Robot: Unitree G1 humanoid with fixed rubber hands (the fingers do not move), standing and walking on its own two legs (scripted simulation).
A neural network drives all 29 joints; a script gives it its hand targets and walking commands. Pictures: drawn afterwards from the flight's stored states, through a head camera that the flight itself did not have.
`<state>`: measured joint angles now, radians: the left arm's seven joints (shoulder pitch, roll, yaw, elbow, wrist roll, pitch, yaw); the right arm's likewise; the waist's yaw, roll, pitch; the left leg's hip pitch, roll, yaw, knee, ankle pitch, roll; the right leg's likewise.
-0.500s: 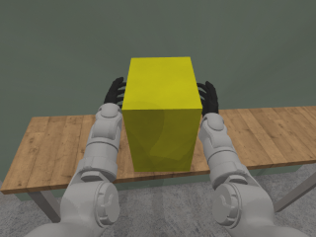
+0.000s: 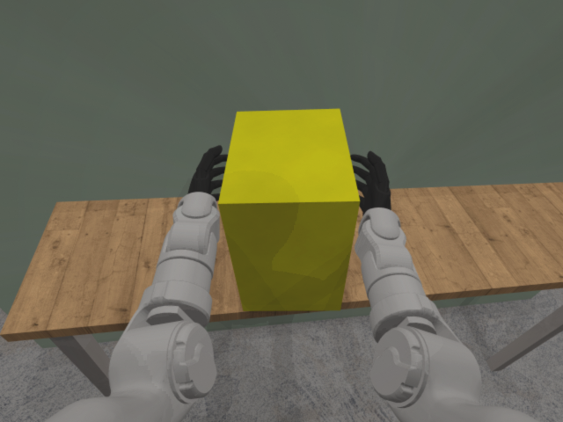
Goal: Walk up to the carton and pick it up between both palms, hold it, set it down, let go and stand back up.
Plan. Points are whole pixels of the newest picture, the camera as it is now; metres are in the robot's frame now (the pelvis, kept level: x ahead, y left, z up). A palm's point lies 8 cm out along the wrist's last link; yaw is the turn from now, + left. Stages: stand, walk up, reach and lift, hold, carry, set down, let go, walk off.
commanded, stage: set down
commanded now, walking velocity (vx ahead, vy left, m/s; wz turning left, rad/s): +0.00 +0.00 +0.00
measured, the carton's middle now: (289, 213) +0.42 -0.03 +0.07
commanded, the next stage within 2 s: none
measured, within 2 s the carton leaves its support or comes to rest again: rests again in 0.60 s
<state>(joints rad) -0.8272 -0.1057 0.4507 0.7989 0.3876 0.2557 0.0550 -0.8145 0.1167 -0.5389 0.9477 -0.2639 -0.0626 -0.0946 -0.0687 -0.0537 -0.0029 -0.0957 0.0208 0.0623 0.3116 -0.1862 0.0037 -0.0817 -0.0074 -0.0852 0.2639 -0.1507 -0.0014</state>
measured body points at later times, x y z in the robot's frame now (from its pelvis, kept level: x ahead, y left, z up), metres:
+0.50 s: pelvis +0.00 +0.00 +0.00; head +0.00 +0.03 +0.45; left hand +0.42 +0.11 +0.10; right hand +0.40 -0.15 +0.11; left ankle -0.01 +0.11 -0.75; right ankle +0.00 -0.11 -0.75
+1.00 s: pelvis +0.00 +0.00 +0.00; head +0.01 +0.02 +0.45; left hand +0.42 +0.10 +0.10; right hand +0.40 -0.16 +0.11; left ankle -0.01 +0.11 -0.75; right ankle +0.00 -0.11 -0.75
